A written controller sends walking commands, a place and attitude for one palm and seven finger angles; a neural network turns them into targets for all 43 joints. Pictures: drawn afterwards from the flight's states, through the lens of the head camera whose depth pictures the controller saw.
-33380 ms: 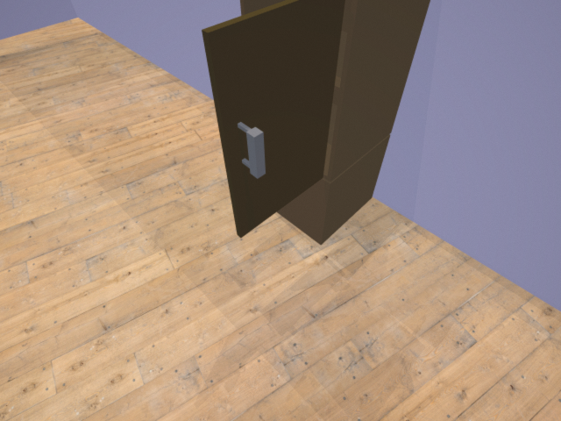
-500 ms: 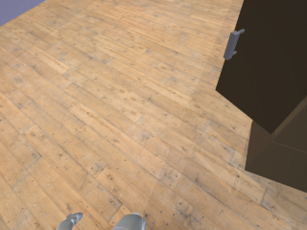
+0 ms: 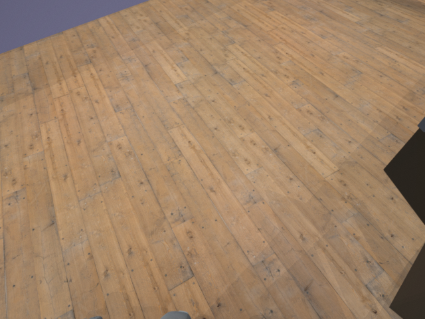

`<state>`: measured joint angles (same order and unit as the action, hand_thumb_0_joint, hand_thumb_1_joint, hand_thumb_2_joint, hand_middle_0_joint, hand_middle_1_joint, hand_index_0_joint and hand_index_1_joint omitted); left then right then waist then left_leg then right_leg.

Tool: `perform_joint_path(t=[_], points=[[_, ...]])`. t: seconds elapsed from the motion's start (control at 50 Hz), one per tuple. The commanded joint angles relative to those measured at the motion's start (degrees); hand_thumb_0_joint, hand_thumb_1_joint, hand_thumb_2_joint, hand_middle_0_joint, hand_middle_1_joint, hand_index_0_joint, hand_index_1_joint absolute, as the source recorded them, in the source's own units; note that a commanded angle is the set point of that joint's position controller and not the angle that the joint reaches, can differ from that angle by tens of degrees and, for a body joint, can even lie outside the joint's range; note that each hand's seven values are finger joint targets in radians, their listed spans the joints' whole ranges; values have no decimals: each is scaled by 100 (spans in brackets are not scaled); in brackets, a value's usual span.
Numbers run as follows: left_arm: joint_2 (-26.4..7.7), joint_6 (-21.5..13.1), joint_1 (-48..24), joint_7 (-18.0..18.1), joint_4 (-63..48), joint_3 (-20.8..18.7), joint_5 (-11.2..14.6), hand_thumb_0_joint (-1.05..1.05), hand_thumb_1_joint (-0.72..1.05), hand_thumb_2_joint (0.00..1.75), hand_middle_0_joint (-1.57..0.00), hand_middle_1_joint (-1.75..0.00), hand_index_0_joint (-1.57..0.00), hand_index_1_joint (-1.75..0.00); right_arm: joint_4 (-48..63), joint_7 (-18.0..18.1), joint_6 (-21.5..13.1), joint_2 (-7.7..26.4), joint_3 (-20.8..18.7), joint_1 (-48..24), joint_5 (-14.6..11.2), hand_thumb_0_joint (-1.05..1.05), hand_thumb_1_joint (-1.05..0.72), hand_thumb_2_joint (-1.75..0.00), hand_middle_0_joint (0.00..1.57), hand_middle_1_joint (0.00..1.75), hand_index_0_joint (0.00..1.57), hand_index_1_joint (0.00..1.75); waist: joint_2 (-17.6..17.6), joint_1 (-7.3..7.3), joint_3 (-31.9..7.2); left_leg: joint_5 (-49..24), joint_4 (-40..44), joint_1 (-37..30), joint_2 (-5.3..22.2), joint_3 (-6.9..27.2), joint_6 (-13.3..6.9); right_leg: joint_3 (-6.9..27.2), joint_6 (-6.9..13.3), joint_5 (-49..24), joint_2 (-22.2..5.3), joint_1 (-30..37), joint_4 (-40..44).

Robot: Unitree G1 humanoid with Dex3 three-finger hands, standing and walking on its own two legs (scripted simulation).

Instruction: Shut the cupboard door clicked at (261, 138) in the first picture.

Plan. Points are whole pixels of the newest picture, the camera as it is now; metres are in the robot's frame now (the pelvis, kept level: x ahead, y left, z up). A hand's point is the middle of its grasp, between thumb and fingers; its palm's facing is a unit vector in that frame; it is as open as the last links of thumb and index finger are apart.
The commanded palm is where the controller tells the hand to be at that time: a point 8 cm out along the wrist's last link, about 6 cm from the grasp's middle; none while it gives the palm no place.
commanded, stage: walk to a spot facing it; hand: left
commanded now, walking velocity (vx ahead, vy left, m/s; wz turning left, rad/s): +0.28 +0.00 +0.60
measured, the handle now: out of the picture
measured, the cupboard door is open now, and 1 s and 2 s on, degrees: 58 58 58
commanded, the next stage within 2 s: turn to face it in 0.56 s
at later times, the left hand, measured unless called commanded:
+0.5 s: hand out of the picture +0.07 +0.26 -0.17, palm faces +0.34 -0.92 -0.22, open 7.4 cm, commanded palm none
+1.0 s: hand (118, 239) +0.30 +0.26 -0.14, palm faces +0.33 -0.92 -0.22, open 7.1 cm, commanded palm none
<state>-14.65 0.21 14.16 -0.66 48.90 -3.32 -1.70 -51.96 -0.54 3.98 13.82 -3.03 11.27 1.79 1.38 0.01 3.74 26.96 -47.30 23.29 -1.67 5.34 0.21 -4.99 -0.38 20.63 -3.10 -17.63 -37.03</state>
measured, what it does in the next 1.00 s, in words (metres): walks ahead, turning left: left foot, then right foot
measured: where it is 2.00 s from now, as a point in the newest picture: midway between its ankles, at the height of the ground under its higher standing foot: (196, 283)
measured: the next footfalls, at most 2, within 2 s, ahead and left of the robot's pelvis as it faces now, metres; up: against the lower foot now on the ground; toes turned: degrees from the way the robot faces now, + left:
left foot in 0.36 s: +0.18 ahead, +0.17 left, +0.00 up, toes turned +22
right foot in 0.78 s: +0.40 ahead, +0.00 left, +0.00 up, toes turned +16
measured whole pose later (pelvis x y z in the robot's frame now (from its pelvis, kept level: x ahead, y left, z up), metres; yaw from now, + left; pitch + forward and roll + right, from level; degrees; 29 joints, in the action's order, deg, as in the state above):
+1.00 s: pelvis +0.30 +0.07 +0.02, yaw +17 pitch +1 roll +1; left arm -9.1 -0.8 13.0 0.9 54.9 -3.3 -1.1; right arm -56.9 1.4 1.3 10.3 -2.1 11.8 1.1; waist 0.3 0.0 3.8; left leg 24.7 -52.5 23.4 1.6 -1.7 2.1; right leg -1.2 3.0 9.5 1.2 -16.6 -24.7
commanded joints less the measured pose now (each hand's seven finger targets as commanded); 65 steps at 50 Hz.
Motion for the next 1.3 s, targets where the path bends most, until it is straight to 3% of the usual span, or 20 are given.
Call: perform_joint_path(t=[0.0, 0.06, 0.22, 0.26, 0.3, 0.32, 0.34, 0.36, 0.4, 0.46, 0.7, 0.72, 0.76, 0.78, 0.88, 1.04, 1.12, 1.16, 1.18, 1.28], points=[[-905, -212, 263, 191, -187, -250, -17, 0, 90, 90, -20, -30, -20, -30, 755, -133, -239, 639, -271, -638, 19, 0, -90, -90, 20, 30, 20, 30, -1156, 3, 313, -308, -2704, 2078, 461, 43, 20, 2791, 810, 2421, -2321, 555, 3080], [-574, -359, 310, 175, -63, -172, -4, 0, 90, 90, -20, -30, -20, -30, 571, -253, -244, 346, -178, -524, -11, 0, -90, -90, 20, 30, 20, 30, -1066, -51, 165, -994, -1986, 1685, 526, -479, 145, 584, 559, -581, -1577, 1023, 2554], [-717, -388, 1188, 184, 415, -233, -25, 0, 90, 90, -20, -30, -20, -30, 742, -355, -339, 58, -20, -1199, -32, 0, -90, -90, 20, 30, 20, 30, -1107, 324, 39, -900, 472, 1165, 461, -1237, -102, -521, 490, -2856, -1816, 2165, 1946], [-842, -387, 1015, 171, 381, -285, -19, 0, 90, 90, -20, -30, -20, -30, 704, -329, -407, 174, -43, -884, -25, 0, -90, -90, 20, 30, 20, 30, -1060, 133, -158, -683, 908, 326, 269, -1438, -268, -706, 460, -3616, -1917, 1988, 1381], [-918, -359, 862, 132, 373, -296, 36, 0, 90, 90, -20, -30, -20, -30, 394, -259, -453, 516, -151, 267, 23, 0, -90, -90, 20, 30, 20, 30, -660, -472, -784, -1179, 1704, -1750, -9, -1534, -417, -1186, 182, -3536, -1597, 1098, -436], [-693, -345, 880, 56, 192, -277, 73, 0, 90, 90, -20, -30, -20, -30, 252, -166, -483, 1244, -331, 1086, 68, 0, -90, -90, 20, 30, 20, 30, 639, -867, -1417, -1229, 2000, -3402, 1121, 191, -912, -1239, -112, -1526, -1086, -496, -2137], [-461, -332, 342, -1, -256, -173, 78, 0, 90, 90, -20, -30, -20, -30, 99, -78, -496, 1845, -467, 1739, 25, 0, -90, -90, 20, 30, 20, 30, 1474, -1114, -1599, -2076, 2636, -4017, 2570, 2492, -1614, -601, -301, 1443, -358, -2182, -3622], [-547, -300, -132, 51, -467, -193, 56, 0, 90, 90, -20, -30, -20, -30, 0, -34, -466, 1854, -444, 1723, -38, 0, -90, -90, 20, 30, 20, 30, 511, -1040, -1348, -1358, 2890, -3350, 2818, 2527, -1702, 125, -168, 1371, -486, -2391, -3878], [-355, -230, -187, 40, -294, -207, 30, 0, 90, 90, -20, -30, -20, -30, 278, 67, -525, 1244, -281, 751, -31, 0, -90, -90, 20, 30, 20, 30, 728, -600, -560, -52, 3220, -1840, 2194, 1698, -1254, 418, -157, 594, -742, -2257, -3611], [-192, -109, 275, -44, 25, -225, -35, 0, 90, 90, -20, -30, -20, -30, 330, 105, -628, 838, -136, 226, -4, 0, -90, -90, 20, 30, 20, 30, 600, -148, -318, -681, 3363, -987, 1564, 795, -1027, 357, -229, -106, -608, -1622, -2880], [-109, -156, 247, -18, -5, -102, -6, 0, 90, 90, -20, -30, -20, -30, -122, 134, -586, 547, -140, 405, -37, 0, -90, -90, 20, 30, 20, 30, 287, 239, -309, -1836, 2371, -782, 1130, -15, -795, -16, -179, -1299, 84, 527, 498], [-275, -213, 635, 15, 161, -121, -13, 0, 90, 90, -20, -30, -20, -30, -217, 129, -591, 374, -101, 537, -72, 0, -90, -90, 20, 30, 20, 30, -165, 379, -480, -1491, 1779, -559, 822, -287, -556, 283, -105, -1468, -75, 1260, 943], [-987, -283, 1201, 92, 364, -203, -25, 0, 90, 90, -20, -30, -20, -30, -153, 109, -588, -12, -29, 1032, -108, 0, -90, -90, 20, 30, 20, 30, -1839, 403, -774, 1056, -651, 558, -124, -987, -117, 2853, 929, -2344, -2061, 2113, 1972], [-849, -297, 911, 117, 355, -153, 46, 0, 90, 90, -20, -30, -20, -30, -261, 158, -508, 151, -40, 1069, -77, 0, -90, -90, 20, 30, 20, 30, -1941, 273, -781, 1033, -1177, 435, 174, -508, -86, 3181, 1171, -2110, -1996, 1583, 2274], [-402, -222, 162, 200, 328, -135, 34, 0, 90, 90, -20, -30, -20, -30, -332, 170, -410, -54, 55, 612, -101, 0, -90, -90, 20, 30, 20, 30, -793, -4, -749, -80, -833, 134, 442, -657, 171, 1683, 1161, -4352, -1181, 1063, 1810], [-596, -30, 133, 199, 297, -324, 3, 0, 90, 90, -20, -30, -20, -30, 76, 229, -323, 16, -14, 67, -133, 0, -90, -90, 20, 30, 20, 30, -894, 66, -835, -388, 281, 62, 297, -583, 274, 2186, 1146, -3348, -958, 1050, 1721], [-558, 87, -223, 155, 152, -340, 65, 0, 90, 90, -20, -30, -20, -30, 34, 286, -414, 227, -51, 464, -156, 0, -90, -90, 20, 30, 20, 30, -802, -229, -788, -1431, 2144, -1665, 330, -569, 202, 2176, 624, -2059, -491, -203, 1282], [-101, 140, -124, 62, -63, -248, 132, 0, 90, 90, -20, -30, -20, -30, 172, 332, -460, 1082, -183, 549, -29, 0, -90, -90, 20, 30, 20, 30, 1516, -245, -610, -1708, 3270, -2141, 2472, 1475, -676, 892, 22, 928, 736, -1541, -446], [-292, 143, -180, 26, -140, -277, 68, 0, 90, 90, -20, -30, -20, -30, 286, 324, -411, 1145, -177, 453, -8, 0, -90, -90, 20, 30, 20, 30, 1147, -252, -441, -1495, 3380, -1502, 2911, 1655, -1120, 707, -41, 1349, 528, -1390, -1500], [-275, 317, -127, -116, 6, -317, 37, 0, 90, 90, -20, -30, -20, -30, 458, 340, -416, 788, -82, -182, 3, 0, -90, -90, 20, 30, 20, 30, 724, 91, -329, -3069, 2951, -1429, 1981, -217, -826, 491, -278, 457, 183, -1340, -2653]])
